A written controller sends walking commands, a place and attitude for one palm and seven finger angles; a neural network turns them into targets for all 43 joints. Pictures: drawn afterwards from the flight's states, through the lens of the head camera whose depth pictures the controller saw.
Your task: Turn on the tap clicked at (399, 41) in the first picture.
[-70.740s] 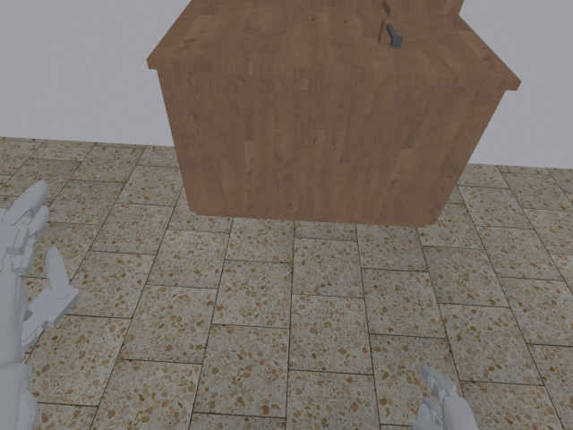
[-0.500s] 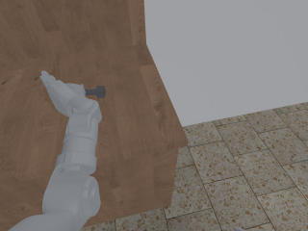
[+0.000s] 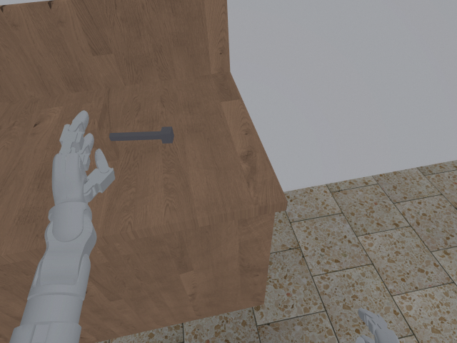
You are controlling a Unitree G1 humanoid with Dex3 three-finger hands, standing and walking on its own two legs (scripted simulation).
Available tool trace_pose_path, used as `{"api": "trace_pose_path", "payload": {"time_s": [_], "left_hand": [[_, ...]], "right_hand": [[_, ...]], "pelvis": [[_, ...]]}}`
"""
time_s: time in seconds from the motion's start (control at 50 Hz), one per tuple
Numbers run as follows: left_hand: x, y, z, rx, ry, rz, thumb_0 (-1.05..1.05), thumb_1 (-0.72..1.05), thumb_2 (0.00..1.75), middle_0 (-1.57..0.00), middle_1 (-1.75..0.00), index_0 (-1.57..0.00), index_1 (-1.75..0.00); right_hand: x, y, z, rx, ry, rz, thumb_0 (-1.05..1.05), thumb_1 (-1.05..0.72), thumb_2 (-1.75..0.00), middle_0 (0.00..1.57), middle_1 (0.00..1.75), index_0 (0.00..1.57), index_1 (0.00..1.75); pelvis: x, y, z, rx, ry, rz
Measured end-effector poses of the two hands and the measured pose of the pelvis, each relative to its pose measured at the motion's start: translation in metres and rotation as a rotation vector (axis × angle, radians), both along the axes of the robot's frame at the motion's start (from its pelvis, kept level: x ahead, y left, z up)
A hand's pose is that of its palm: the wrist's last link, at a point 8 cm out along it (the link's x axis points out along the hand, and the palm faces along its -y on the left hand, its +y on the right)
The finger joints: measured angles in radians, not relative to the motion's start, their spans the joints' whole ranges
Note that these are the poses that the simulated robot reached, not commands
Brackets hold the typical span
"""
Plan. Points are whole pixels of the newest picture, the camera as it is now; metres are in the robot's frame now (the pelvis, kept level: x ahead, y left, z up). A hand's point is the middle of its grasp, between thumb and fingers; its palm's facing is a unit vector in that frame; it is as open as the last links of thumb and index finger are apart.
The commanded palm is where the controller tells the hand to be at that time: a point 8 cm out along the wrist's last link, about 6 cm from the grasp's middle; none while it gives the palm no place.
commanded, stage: draw the hand back beside the body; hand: left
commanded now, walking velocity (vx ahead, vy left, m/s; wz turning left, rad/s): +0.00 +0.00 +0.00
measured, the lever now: (167, 135) +0.53 +0.21 +0.08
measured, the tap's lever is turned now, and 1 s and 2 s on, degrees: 79 79 79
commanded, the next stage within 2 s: step back with the hand held close in 0.96 s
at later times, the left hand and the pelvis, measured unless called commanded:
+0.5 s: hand (84, 210) +0.25 +0.24 +0.16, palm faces +0.38 -0.88 -0.28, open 7.5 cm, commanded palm +0.20 +0.28 +0.16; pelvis +0.01 +0.01 +0.00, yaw +0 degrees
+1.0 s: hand (72, 235) +0.21 +0.24 +0.15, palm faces +0.42 -0.85 -0.33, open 7.4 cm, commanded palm +0.17 +0.28 +0.16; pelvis +0.01 +0.00 +0.00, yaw +0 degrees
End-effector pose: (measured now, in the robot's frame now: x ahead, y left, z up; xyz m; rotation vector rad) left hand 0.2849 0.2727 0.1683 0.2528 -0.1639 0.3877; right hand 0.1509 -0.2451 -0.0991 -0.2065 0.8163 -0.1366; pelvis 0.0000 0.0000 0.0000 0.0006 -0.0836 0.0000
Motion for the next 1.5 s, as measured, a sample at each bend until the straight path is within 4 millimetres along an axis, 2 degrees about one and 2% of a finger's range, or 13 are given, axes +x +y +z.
{"api": "trace_pose_path", "payload": {"time_s": [0.14, 0.24, 0.38, 0.5, 0.76, 0.86, 1.1, 1.2, 1.3, 1.38, 1.5], "left_hand": [[-0.004, -0.021, -0.004, 0.005, -0.012, -0.114, 0.02, 0.90, 0.90, -0.18, -0.22, -0.18, -0.23], [-0.020, -0.008, -0.011, 0.008, 0.007, -0.095, 0.02, 0.90, 0.89, -0.19, -0.23, -0.19, -0.24], [-0.055, 0.014, -0.002, 0.058, -0.010, -0.017, 0.02, 0.90, 0.89, -0.20, -0.26, -0.20, -0.27], [-0.073, 0.012, -0.003, 0.082, -0.008, -0.016, 0.02, 0.90, 0.90, -0.20, -0.27, -0.20, -0.28], [-0.113, 0.014, -0.002, 0.139, 0.032, 0.021, 0.02, 0.90, 0.89, -0.21, -0.29, -0.21, -0.30], [-0.119, 0.013, -0.001, 0.133, 0.023, 0.046, 0.02, 0.90, 0.89, -0.21, -0.30, -0.21, -0.31], [-0.116, 0.002, -0.001, 0.137, 0.020, 0.016, 0.02, 0.90, 0.89, -0.21, -0.30, -0.21, -0.31], [-0.116, 0.010, 0.007, 0.211, 0.014, 0.016, 0.02, 0.89, 0.89, -0.21, -0.30, -0.21, -0.31], [-0.116, 0.010, -0.002, 0.220, 0.066, -0.013, 0.02, 0.90, 0.89, -0.21, -0.30, -0.21, -0.31], [-0.121, 0.010, -0.009, 0.222, 0.103, -0.046, 0.02, 0.90, 0.89, -0.21, -0.30, -0.21, -0.31], [-0.136, 0.021, -0.004, 0.260, 0.077, -0.049, 0.02, 0.89, 0.89, -0.21, -0.30, -0.22, -0.31]], "right_hand": [[0.018, 0.024, 0.013, 0.048, -0.083, 0.011, 0.01, -0.90, -0.90, 0.20, 0.30, 0.20, 0.30], [0.019, 0.032, 0.017, 0.064, -0.094, 0.006, 0.01, -0.90, -0.90, 0.20, 0.30, 0.20, 0.30], [0.018, 0.033, 0.009, 0.046, -0.050, 0.043, 0.01, -0.90, -0.90, 0.20, 0.30, 0.20, 0.30], [0.024, 0.032, 0.007, 0.036, -0.041, 0.058, 0.01, -0.90, -0.90, 0.20, 0.30, 0.20, 0.30], [0.041, 0.032, 0.020, 0.035, -0.124, 0.070, 0.01, -0.90, -0.90, 0.20, 0.30, 0.20, 0.30], [0.042, 0.032, 0.018, 0.033, -0.125, 0.086, 0.01, -0.90, -0.90, 0.20, 0.30, 0.20, 0.30], [0.027, 0.027, 0.013, 0.046, -0.119, 0.063, 0.01, -0.90, -0.90, 0.20, 0.30, 0.20, 0.30], [0.018, 0.019, 0.012, 0.043, -0.100, 0.029, 0.01, -0.90, -0.90, 0.20, 0.30, 0.20, 0.30], [0.005, 0.010, 0.010, 0.022, -0.077, -0.017, 0.01, -0.90, -0.90, 0.20, 0.30, 0.20, 0.30], [-0.008, 0.008, 0.009, 0.003, -0.058, -0.052, 0.01, -0.90, -0.90, 0.20, 0.30, 0.20, 0.30], [-0.027, 0.014, 0.010, -0.012, -0.044, -0.070, 0.01, -0.91, -0.90, 0.20, 0.30, 0.20, 0.30]], "pelvis": [[-0.003, 0.005, 0.002, 0.002, -0.005, -0.015], [0.002, 0.006, 0.002, -0.002, -0.016, -0.026], [0.009, 0.011, 0.002, -0.007, -0.026, -0.013], [0.012, 0.012, 0.002, -0.006, -0.022, -0.005], [0.015, 0.008, 0.001, -0.010, -0.022, -0.005], [0.011, 0.006, 0.000, -0.009, -0.026, 0.005], [0.005, 0.000, 0.000, -0.006, -0.031, -0.001], [0.000, 0.000, -0.001, -0.016, 0.020, -0.008], [-0.007, 0.008, -0.002, -0.014, 0.059, -0.019], [-0.014, 0.014, -0.003, -0.008, 0.073, -0.023], [-0.031, 0.021, -0.005, -0.003, 0.074, -0.024]]}}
